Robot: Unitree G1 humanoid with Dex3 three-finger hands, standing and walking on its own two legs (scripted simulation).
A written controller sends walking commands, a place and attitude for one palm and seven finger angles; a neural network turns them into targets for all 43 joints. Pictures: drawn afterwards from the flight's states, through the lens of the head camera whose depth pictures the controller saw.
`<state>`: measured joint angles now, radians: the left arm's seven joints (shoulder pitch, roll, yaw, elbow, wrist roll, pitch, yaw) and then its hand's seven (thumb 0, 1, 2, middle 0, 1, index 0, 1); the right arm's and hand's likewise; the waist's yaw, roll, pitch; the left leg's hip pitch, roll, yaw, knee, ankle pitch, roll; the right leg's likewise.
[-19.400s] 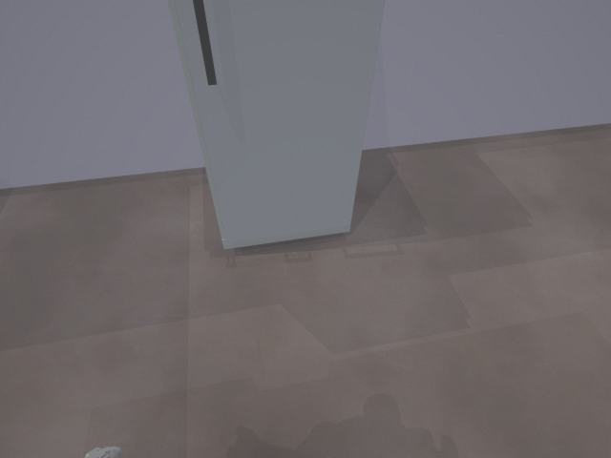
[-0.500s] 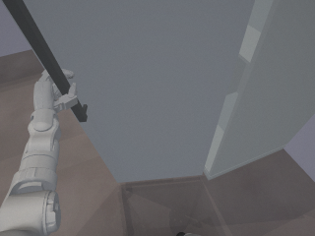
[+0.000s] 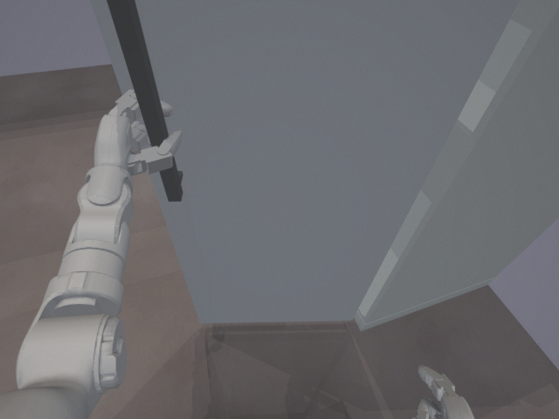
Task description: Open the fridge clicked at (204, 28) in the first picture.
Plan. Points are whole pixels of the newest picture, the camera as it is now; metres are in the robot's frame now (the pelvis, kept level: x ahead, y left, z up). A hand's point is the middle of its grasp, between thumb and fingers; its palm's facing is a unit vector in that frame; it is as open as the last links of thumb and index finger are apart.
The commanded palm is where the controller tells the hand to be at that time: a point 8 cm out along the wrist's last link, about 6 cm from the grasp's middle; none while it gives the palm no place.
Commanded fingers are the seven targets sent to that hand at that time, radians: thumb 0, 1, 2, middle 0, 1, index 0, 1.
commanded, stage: loosen the grip on the handle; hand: left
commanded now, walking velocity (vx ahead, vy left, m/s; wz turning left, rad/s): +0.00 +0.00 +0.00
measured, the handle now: (145, 67) +0.48 +0.20 +0.25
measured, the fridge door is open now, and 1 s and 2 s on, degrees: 72 69 69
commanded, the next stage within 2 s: slip the hand off the handle in 0.46 s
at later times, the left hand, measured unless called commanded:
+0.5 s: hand (176, 161) +0.46 +0.19 +0.11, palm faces +0.21 -0.95 -0.22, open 14.3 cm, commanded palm +0.41 +0.23 +0.13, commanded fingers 0.00 -0.55 0.20 -0.25 -1.15 -0.25 -1.15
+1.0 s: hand (138, 166) +0.44 +0.24 +0.11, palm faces +0.25 -0.94 -0.23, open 14.7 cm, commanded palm +0.41 +0.29 +0.12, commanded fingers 0.00 -0.55 0.20 -0.25 -1.15 -0.25 -1.15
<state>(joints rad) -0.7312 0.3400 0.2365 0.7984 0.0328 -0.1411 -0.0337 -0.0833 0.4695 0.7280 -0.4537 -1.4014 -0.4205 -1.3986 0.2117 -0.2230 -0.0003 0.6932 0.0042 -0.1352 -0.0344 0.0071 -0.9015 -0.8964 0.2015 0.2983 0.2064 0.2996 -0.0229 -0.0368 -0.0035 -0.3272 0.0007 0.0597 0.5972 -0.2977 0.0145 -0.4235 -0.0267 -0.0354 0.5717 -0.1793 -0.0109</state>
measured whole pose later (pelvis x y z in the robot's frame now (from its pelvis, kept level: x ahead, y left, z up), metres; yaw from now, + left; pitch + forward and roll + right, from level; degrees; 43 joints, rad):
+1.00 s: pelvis +0.03 -0.01 -0.01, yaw +1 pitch +8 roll +0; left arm -0.58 0.41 0.29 0.78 -0.01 -0.35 -0.05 -0.02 -0.55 0.20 -0.26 -1.16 -0.26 -1.15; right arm 0.31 -0.27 0.00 0.66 0.01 -0.07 -0.04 0.01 -0.90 -0.90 0.20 0.30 0.21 0.30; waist -0.02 0.00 -0.06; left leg -0.46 0.02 0.02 0.70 -0.38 0.01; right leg -0.55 -0.02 -0.07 0.66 -0.26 -0.02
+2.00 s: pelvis +0.03 -0.01 -0.01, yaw +2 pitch +3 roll +0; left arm -0.02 0.31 0.23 0.14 -0.09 -0.22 -0.07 -0.02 -0.56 0.20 -0.25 -1.15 -0.26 -1.15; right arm 0.22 -0.24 0.04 0.61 0.00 -0.16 -0.07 0.01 -0.90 -0.90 0.20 0.30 0.21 0.30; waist 0.07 0.02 -0.05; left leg -0.34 0.01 0.01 0.68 -0.38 0.00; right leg -0.42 -0.02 -0.08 0.66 -0.28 -0.02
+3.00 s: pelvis +0.03 +0.00 +0.01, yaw +2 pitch -3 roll +0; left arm 0.22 0.33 0.27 -0.18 -0.09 -0.02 0.07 -0.01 -0.27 0.34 -0.24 -0.98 -0.25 -0.98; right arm 0.24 -0.23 0.06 0.64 -0.01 -0.21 -0.08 0.01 -0.90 -0.90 0.20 0.30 0.21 0.30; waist 0.08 0.04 0.00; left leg -0.13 0.00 0.01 0.51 -0.31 0.01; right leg -0.22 -0.03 -0.08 0.50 -0.22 -0.01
